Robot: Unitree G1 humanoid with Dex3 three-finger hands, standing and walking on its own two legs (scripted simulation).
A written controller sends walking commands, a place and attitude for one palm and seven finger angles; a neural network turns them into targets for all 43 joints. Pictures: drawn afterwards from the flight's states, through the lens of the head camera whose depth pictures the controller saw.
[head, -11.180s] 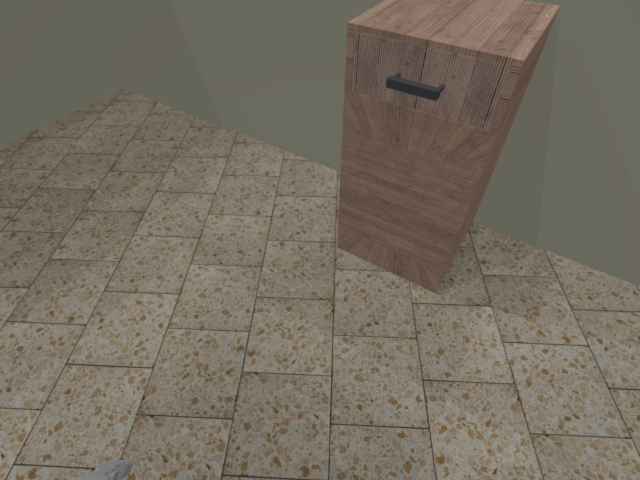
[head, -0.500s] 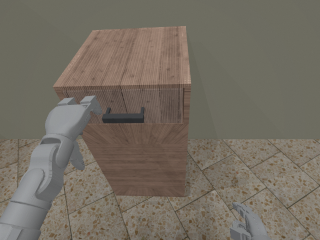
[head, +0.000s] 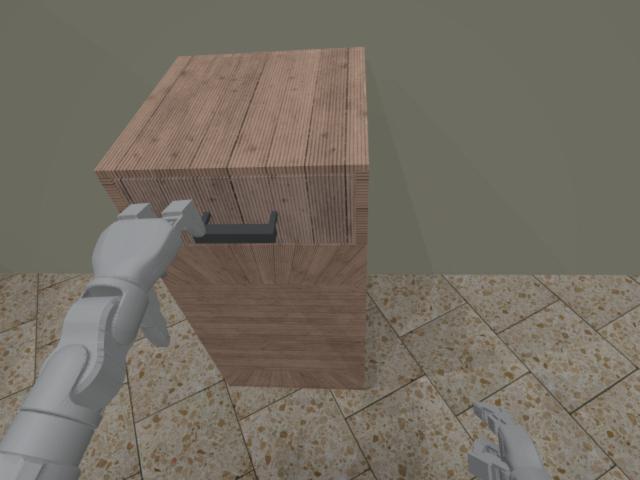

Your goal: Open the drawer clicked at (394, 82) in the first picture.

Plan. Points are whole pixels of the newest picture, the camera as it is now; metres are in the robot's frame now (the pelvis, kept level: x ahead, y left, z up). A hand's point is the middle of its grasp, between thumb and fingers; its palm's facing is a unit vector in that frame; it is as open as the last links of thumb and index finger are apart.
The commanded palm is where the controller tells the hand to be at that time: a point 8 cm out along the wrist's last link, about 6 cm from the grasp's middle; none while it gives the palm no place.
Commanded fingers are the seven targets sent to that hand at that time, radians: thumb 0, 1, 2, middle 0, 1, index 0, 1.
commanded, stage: move the hooked fingers above the handle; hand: left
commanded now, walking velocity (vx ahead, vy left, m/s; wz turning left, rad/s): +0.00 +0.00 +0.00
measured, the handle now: (237, 225) +0.50 +0.21 +0.02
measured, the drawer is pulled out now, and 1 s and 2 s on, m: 0.00 0.00 0.00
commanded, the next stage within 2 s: none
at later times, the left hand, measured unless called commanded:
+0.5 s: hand (175, 257) +0.35 +0.24 +0.09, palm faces +0.01 -0.07 -1.00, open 13.8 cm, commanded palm +0.34 +0.26 +0.16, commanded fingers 0.00 -0.50 0.30 -0.30 -1.20 -0.30 -1.20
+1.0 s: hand (193, 236) +0.41 +0.24 +0.08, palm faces +0.03 -0.06 -1.00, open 13.8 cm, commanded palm +0.39 +0.25 +0.14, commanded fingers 0.00 -0.50 0.30 -0.30 -1.20 -0.30 -1.20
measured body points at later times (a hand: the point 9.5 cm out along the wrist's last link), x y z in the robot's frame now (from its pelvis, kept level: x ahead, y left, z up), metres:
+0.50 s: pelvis +0.01 -0.01 -0.01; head +0.04 -0.04 +0.44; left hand +0.35 +0.24 +0.15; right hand +0.17 -0.27 -0.13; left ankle +0.00 +0.09 -0.74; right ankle -0.01 -0.10 -0.74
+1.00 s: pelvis +0.02 +0.01 -0.01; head +0.06 -0.01 +0.44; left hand +0.40 +0.24 +0.13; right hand +0.15 -0.24 -0.14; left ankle +0.00 +0.09 -0.74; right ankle -0.01 -0.10 -0.74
